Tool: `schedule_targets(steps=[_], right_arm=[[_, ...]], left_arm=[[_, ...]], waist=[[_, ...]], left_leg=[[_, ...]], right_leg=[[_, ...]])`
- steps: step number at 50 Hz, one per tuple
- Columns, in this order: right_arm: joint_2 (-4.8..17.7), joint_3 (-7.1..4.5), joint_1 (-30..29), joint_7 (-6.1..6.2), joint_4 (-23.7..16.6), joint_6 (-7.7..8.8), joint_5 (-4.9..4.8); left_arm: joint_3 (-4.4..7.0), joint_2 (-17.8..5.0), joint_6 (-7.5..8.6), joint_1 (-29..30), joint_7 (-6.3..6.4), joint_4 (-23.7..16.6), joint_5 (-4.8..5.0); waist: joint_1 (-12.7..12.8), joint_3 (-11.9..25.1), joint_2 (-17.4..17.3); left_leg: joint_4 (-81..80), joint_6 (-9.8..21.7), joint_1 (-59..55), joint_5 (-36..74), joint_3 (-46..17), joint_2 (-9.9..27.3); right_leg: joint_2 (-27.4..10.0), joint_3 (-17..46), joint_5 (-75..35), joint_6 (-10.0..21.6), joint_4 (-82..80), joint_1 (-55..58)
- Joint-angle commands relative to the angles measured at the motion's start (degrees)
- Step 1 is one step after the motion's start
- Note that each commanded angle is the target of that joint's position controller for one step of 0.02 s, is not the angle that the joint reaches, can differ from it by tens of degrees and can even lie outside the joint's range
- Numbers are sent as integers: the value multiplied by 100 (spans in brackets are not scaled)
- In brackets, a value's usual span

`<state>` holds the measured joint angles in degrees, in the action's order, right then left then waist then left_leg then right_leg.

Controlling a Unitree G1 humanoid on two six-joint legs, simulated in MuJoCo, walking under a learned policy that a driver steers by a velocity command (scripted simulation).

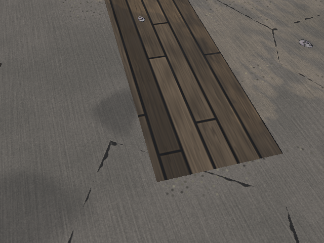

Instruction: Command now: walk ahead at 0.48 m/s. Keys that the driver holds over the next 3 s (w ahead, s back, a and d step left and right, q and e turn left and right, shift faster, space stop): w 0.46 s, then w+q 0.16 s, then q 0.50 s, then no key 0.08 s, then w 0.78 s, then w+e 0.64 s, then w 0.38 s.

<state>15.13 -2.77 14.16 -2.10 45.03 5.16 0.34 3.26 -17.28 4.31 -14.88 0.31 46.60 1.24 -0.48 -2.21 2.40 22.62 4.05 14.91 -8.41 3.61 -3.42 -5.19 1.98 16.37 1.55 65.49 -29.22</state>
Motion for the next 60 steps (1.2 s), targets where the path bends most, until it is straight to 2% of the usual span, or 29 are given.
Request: schedule_targets(steps=[1, 4, 8, 13, 16, 18, 19, 20, 21, 22, 23, 24, 25, 27, 32, 34, 38, 41, 43, 44, 45, 46, 47, 49, 50, 52, 54, 57, 60], right_arm=[[696, -167, -219, 24, -290, 193, -20], [827, -195, 71, 104, -133, 156, -35], [971, -207, 466, 177, 48, 84, -98], [1027, -215, 1003, 204, 345, -80, -127], [1130, -253, 980, 246, 414, -178, -144], [1179, -247, 773, 269, 383, -237, -132], [1020, -163, 731, 287, 279, -234, -74], [398, 36, 1341, 233, 108, -116, -38], [442, 49, 1288, 204, 216, 19, -89], [969, -97, 746, 162, 57, 105, -253], [978, -93, 331, 156, -70, 141, -291], [905, -99, 157, 172, -84, 120, -222], [846, -133, 252, 188, -29, 39, -172], [585, -92, 558, 199, 89, -132, -190], [502, -109, -10, 222, -126, -202, -139], [364, -60, -380, 149, -248, -147, -81], [348, -60, -907, -37, -610, -152, -71], [625, -192, -648, -155, -749, -190, -26], [1012, -414, 435, -129, -509, -169, -25], [1505, -546, 794, 4, -528, -186, -5], [1899, -544, 494, 90, -730, -234, 46], [1578, -475, 531, 56, -930, -258, 44], [1301, -421, 153, 47, -1040, -273, 4], [948, -311, -349, 125, -1079, -364, -131], [955, -312, -455, 157, -1115, -397, -66], [1028, -347, -543, 193, -1191, -425, 32], [1133, -396, -468, 263, -1209, -440, 9], [1159, -408, -512, 372, -1267, -537, -46], [1041, -358, -562, 397, -1280, -611, -6]], left_arm=[[97, -304, -77, -335, 28, -241, -64], [82, -280, -54, 323, 17, -445, -125], [0, -129, 55, 1136, -78, -649, -95], [-46, -140, 136, 1940, -254, -987, -29], [-6, -298, 173, 1818, -335, -1042, -23], [172, -631, 181, 738, -292, -754, -41], [299, -952, 172, -304, -229, -488, -85], [450, -1551, 132, -1027, -187, -369, -188], [341, -1141, 102, -1162, -188, -293, -100], [220, -821, 84, -769, -173, -334, -65], [168, -677, 65, -338, -157, -404, -64], [117, -500, 69, 15, -169, -425, -101], [69, -335, 110, 234, -178, -452, -160], [101, -361, 209, 368, -197, -373, -177], [156, -534, 279, 279, -97, -114, -224], [148, -595, 246, 357, -34, -101, -226], [194, -798, 64, 62, 98, 54, -121], [272, -956, -142, 227, 202, 12, -5], [262, -876, -271, 343, 265, -92, -1], [176, -687, -253, 21, 246, -194, -163], [-14, -72, -180, -724, 127, -287, -424], [20, -514, -101, -630, 18, -252, -221], [95, -757, -103, -16, -1, -384, -24], [113, -700, -228, 403, 136, -440, -126], [139, -729, -307, 371, 168, -486, -151], [128, -590, -371, 197, 197, -481, -183], [104, -491, -376, 225, 239, -493, -202], [101, -468, -422, 364, 259, -529, -180], [95, -447, -428, 515, 237, -584, -150]], waist=[[227, 166, -598], [58, -45, -436], [-266, -163, -426], [-521, -312, -457], [-310, -134, -652], [328, 592, -748], [760, 1376, -624], [653, 2341, 596], [726, 2730, 1055], [732, 1780, 685], [572, 1119, 337], [386, 644, 15], [176, 426, 90], [-27, 322, 265], [3, -35, 54], [103, -93, 62], [308, 35, 94], [60, 259, 229], [-474, 799, -12], [-526, 1310, -891], [174, 1972, -1993], [-210, 2965, -1320], [-300, 2288, -767], [-58, 1153, -196], [101, 975, -415], [224, 926, -687], [189, 1049, -713], [121, 1172, -771], [8, 1016, -973]], left_leg=[[-1617, 1026, -306, 157, -1643, 1571], [-1740, 995, -517, 437, -1340, 1511], [-1731, 776, -706, 658, -864, 1343], [-1321, 756, -1662, 986, -887, 1660], [-827, 617, -2133, 2010, -936, 1833], [451, 418, -2017, 3849, -652, 1549], [1771, 229, -1115, 3308, -464, 1289], [4090, -223, 1377, 890, -175, 424], [5025, -253, 2348, -2413, -940, 19], [5402, -172, 2905, -2218, -1097, 403], [5190, -133, 2918, -1689, -873, 716], [4792, -165, 2731, -1284, -786, 923], [4508, -181, 2377, -962, -833, 1104], [4330, -304, 1908, -741, -867, 1181], [3018, -451, 2301, 642, -989, 1045], [2036, -437, 1842, 1348, -597, 893], [1251, -350, 1775, 1539, -328, 725], [1089, -105, 1562, 587, -163, 499], [497, 172, 260, 889, -15, 92], [499, 541, -1124, 3208, -1161, 878], [974, 1703, -2827, 5614, -3315, 2224], [392, 2105, -3049, 4112, -4111, 2496], [142, 1807, -2497, 3038, -3494, 2161], [-233, 1264, -956, 1699, -2731, 1669], [-382, 1187, -353, 1406, -2635, 1523], [-480, 1127, 141, 1551, -2395, 1283], [-413, 1117, 134, 1739, -2338, 1217], [-392, 973, 104, 754, -2429, 1140], [-443, 857, 320, -219, -2475, 1039]], right_leg=[[-387, 261, -508, -85, -344, -625], [-395, 235, -1405, -223, -1319, -1101], [-160, -32, -2402, -224, -2702, -853], [43, -113, -2073, -92, -3482, -1055], [219, -199, -1379, 135, -3740, -667], [576, -519, -1312, 423, -3958, 970], [146, -108, -1544, 716, -3680, 2722], [-1416, 2419, -854, 1619, -3685, 5243], [-1823, 4014, -262, 1869, -4556, 5589], [-1598, 3253, 87, 1545, -4724, 4905], [-1373, 2461, -165, 1355, -4869, 4002], [-1155, 1885, -526, 1250, -5117, 3167], [-964, 1458, -768, 1135, -5360, 2608], [-885, 950, -1173, 1185, -5701, 1983], [-675, -262, -2363, 1002, -5904, 1906], [-450, -831, -3119, 820, -5786, 1771], [-728, -1002, -3752, 712, -5280, 2565], [-934, -995, -4631, 533, -4393, 3101], [-565, -1168, -4656, 227, -2670, 2888], [-129, -1240, -2712, -142, -1019, 1789], [932, -742, 2489, -545, 1021, -213], [912, 394, 2461, -485, 1694, -575], [658, 439, 1889, -374, 1579, -919], [290, 338, 1119, -384, 748, -878], [250, 361, 937, -384, 411, -508], [364, 254, 758, -443, -129, -106], [439, 261, 620, -546, -643, -70], [446, 355, 210, -658, -1144, -52], [404, 304, 15, -677, -1613, 182]])
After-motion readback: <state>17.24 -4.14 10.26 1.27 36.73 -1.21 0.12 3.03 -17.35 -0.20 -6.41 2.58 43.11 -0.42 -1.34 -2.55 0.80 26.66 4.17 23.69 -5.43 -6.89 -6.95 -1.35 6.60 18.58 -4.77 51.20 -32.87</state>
